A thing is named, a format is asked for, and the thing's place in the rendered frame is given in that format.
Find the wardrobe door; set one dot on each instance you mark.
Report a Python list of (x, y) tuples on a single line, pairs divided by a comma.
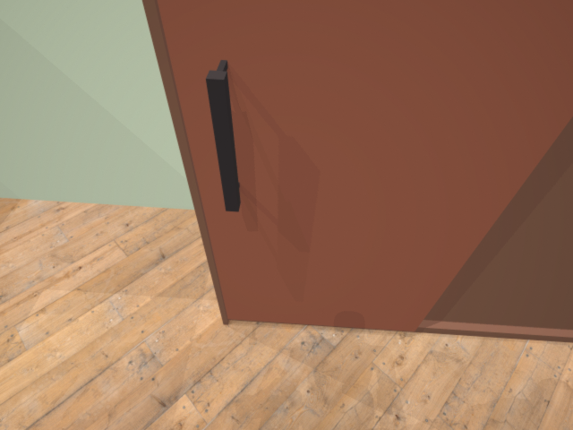
[(376, 143), (521, 273)]

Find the handle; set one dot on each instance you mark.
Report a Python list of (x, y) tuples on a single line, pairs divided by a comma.
[(220, 108)]

